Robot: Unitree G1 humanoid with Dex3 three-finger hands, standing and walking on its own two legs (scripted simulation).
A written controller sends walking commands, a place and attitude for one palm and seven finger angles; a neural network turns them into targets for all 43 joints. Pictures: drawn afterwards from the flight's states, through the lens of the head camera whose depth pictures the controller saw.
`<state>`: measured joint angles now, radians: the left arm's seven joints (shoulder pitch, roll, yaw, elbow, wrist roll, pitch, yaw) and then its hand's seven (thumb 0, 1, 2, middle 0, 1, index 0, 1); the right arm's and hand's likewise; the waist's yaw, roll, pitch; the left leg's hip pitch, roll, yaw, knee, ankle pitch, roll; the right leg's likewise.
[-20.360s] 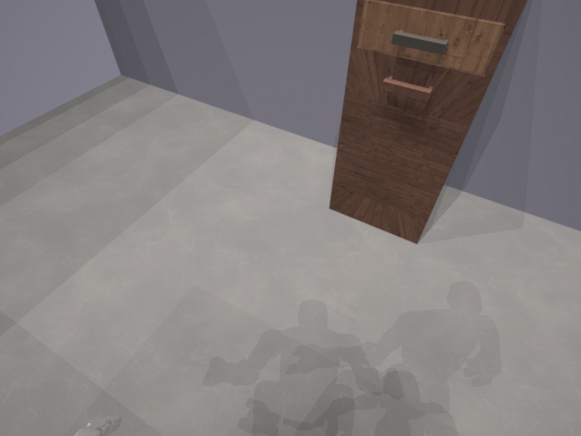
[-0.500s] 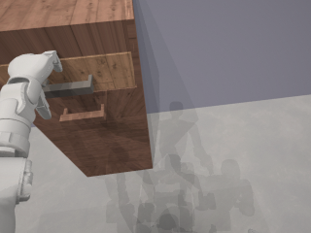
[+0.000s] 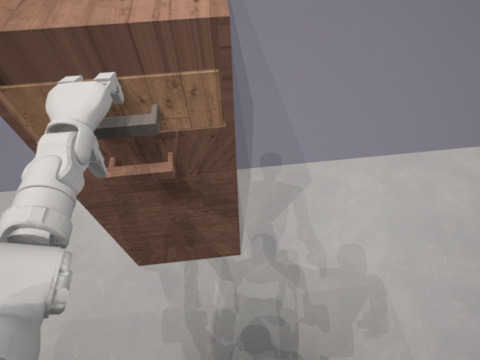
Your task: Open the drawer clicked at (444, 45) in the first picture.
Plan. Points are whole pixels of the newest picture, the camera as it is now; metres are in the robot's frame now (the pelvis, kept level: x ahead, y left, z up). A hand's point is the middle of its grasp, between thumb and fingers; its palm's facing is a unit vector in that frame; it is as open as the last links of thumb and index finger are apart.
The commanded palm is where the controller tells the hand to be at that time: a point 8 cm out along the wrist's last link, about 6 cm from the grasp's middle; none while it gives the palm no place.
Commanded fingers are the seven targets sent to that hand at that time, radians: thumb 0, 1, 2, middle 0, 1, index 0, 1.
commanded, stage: lower the fingers behind the handle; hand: left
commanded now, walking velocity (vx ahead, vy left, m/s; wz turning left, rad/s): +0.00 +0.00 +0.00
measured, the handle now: (118, 119) +0.52 +0.23 +0.09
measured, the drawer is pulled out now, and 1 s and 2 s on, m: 0.00 0.00 0.00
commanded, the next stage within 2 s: lift the fingers back up to retry in 0.74 s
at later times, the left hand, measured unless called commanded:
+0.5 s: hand (96, 134) +0.47 +0.26 +0.10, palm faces +0.00 +0.02 -1.00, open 13.7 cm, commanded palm +0.46 +0.26 +0.13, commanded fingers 0.00 -0.50 0.30 -0.30 -1.20 -0.30 -1.20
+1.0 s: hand (95, 134) +0.47 +0.26 +0.10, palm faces -0.03 +0.01 -1.00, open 13.7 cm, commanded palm +0.46 +0.26 +0.16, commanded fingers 0.00 -0.50 0.30 -0.30 -1.20 -0.30 -1.20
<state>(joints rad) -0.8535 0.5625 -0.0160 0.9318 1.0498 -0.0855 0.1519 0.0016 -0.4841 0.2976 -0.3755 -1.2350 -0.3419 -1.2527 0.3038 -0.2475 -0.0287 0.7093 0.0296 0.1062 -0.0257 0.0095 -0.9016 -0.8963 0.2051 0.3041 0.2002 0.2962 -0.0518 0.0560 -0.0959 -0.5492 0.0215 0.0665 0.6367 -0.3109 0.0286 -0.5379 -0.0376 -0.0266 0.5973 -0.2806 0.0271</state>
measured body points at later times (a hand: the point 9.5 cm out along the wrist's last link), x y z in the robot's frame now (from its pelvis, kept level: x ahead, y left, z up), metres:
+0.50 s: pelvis -0.01 -0.01 -0.01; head +0.07 -0.02 +0.44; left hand +0.47 +0.25 +0.15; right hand +0.01 -0.30 -0.13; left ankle -0.01 +0.10 -0.72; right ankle +0.00 -0.14 -0.72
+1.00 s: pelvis +0.00 -0.01 +0.00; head +0.07 -0.02 +0.44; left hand +0.47 +0.25 +0.16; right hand +0.04 -0.29 -0.13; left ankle -0.01 +0.10 -0.72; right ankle +0.00 -0.14 -0.72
